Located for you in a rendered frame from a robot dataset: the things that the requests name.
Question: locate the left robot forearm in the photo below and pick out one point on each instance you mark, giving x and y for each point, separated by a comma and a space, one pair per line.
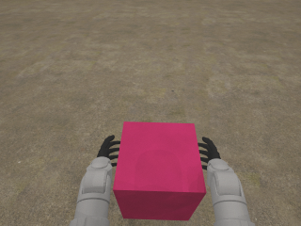
94, 194

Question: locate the left robot hand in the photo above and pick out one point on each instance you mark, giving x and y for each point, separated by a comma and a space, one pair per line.
105, 151

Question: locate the carton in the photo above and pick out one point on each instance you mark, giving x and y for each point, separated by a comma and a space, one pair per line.
159, 173

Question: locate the right robot forearm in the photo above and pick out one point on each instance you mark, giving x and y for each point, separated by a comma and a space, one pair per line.
228, 197

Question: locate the right robot hand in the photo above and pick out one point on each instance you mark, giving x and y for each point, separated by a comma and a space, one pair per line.
211, 152

